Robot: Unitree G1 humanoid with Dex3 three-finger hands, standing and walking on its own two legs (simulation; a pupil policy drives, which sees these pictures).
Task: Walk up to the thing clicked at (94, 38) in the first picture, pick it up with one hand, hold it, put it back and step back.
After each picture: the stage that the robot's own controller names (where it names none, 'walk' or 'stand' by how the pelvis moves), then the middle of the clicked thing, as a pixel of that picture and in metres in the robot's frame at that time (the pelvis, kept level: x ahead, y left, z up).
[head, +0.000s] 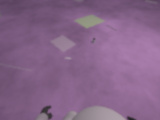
stand; (93, 40) +1.78 -0.14 -0.72
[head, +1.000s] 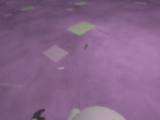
walk; (86, 47) +1.64 +0.19 -0.70
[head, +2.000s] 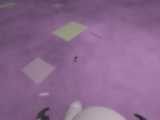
walk; (76, 59) +1.06 +0.33 -0.72
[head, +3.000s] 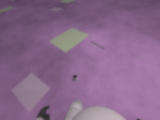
walk; (75, 78) +0.67 +0.27 -0.72
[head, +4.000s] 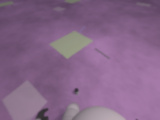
walk; (76, 91) +0.45 +0.18 -0.72
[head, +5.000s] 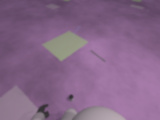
stand; (71, 97) +0.35 +0.18 -0.71
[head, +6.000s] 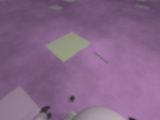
stand; (72, 99) +0.33 +0.18 -0.72
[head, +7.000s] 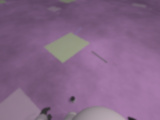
stand; (73, 99) +0.33 +0.19 -0.73
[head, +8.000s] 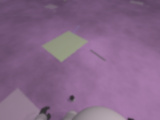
stand; (72, 98) +0.33 +0.19 -0.72
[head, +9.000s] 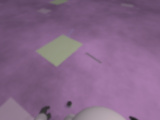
stand; (69, 104) +0.27 +0.21 -0.72
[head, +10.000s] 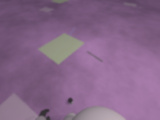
stand; (70, 101) +0.31 +0.21 -0.73
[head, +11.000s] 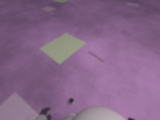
stand; (71, 101) +0.31 +0.19 -0.73
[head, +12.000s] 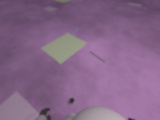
stand; (72, 101) +0.31 +0.19 -0.73
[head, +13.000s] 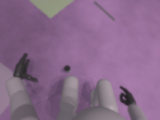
go down; (67, 69) +0.38 +0.19 -0.43
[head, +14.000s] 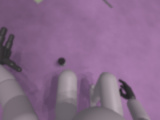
go down; (62, 62) +0.41 +0.22 -0.31
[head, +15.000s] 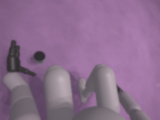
close in; (39, 57) +0.39 +0.25 -0.23
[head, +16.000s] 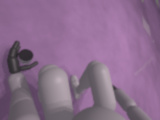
close; (25, 57) +0.39 +0.26 -0.22
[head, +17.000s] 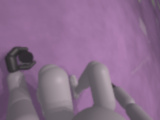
lift; (25, 58) +0.37 +0.26 -0.22
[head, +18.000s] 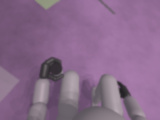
lift; (57, 70) +0.30 +0.23 -0.06
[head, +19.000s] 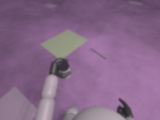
hold; (64, 70) +0.33 +0.17 +0.06
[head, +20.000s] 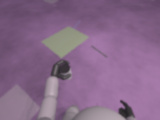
hold; (66, 72) +0.33 +0.16 +0.03
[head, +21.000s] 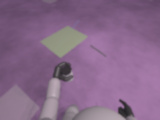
hold; (67, 74) +0.32 +0.15 +0.01
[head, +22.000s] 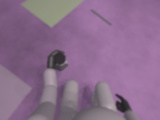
crouch; (62, 62) +0.39 +0.19 -0.06
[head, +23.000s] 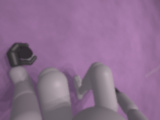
lower; (27, 55) +0.39 +0.27 -0.22
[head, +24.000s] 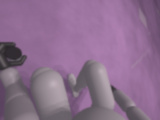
lower; (14, 55) +0.41 +0.28 -0.22
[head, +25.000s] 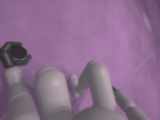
lower; (20, 55) +0.40 +0.28 -0.22
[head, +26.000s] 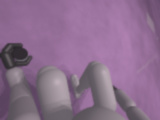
lower; (21, 55) +0.39 +0.29 -0.22
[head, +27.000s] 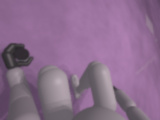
rest; (22, 56) +0.39 +0.28 -0.22
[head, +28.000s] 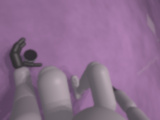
open; (30, 57) +0.40 +0.25 -0.23
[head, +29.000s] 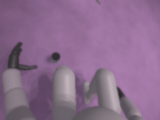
stand; (55, 58) +0.41 +0.22 -0.27
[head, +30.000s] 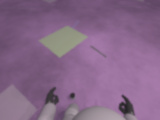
stand; (72, 96) +0.34 +0.14 -0.64
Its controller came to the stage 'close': yes
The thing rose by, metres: 0.72
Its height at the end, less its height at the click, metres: +0.00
